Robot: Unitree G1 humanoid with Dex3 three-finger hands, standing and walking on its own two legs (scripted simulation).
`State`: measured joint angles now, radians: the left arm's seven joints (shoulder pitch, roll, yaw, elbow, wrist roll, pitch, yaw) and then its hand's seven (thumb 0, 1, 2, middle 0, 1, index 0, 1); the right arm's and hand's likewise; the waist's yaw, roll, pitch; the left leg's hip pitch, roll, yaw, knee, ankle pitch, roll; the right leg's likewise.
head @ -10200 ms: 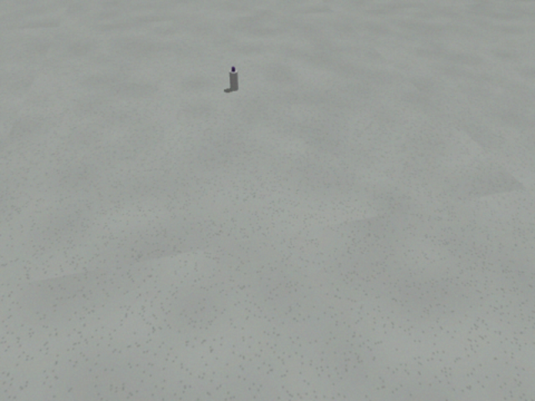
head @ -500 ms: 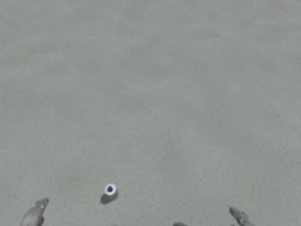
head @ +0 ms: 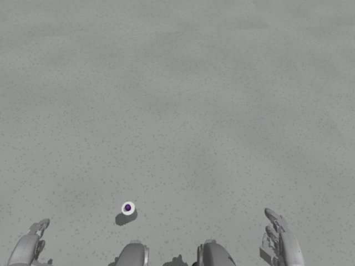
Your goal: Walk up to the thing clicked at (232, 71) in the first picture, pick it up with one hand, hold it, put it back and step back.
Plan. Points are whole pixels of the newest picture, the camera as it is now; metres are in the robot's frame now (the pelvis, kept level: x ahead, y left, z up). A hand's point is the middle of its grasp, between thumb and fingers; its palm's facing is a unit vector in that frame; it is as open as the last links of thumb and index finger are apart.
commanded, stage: go down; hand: left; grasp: from the side
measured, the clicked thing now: (129, 210) +0.36 +0.18 -0.59
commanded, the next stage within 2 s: none
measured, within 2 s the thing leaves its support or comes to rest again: neither
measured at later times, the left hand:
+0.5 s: hand (58, 224) +0.24 +0.32 -0.22, palm faces +0.06 -0.97 -0.23, open 17.2 cm
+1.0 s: hand (59, 214) +0.28 +0.35 -0.27, palm faces +0.03 -0.98 -0.17, open 17.3 cm
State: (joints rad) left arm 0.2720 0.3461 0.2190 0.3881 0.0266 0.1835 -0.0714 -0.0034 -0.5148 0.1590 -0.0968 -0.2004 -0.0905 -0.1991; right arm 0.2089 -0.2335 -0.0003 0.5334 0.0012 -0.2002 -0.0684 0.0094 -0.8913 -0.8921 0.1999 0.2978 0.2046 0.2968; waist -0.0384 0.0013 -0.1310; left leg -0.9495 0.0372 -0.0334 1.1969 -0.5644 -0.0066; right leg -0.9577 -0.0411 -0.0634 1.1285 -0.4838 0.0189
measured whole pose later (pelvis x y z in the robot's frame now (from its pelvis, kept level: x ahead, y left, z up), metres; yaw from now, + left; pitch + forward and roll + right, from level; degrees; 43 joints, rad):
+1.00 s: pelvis -0.08 +0.00 -0.23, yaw -2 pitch +32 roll -5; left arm -0.38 0.69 0.65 0.93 -0.15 -0.41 -0.62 -0.01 -0.54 0.10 -0.06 -0.12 -0.06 -0.12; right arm 0.10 -0.35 0.05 0.67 -0.02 -0.19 -0.02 0.01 -0.90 -0.90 0.20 0.30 0.21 0.30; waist -0.06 -0.02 -0.14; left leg -1.93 0.01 -0.09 2.06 -0.70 -0.01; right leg -1.93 -0.07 -0.06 1.97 -0.60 0.01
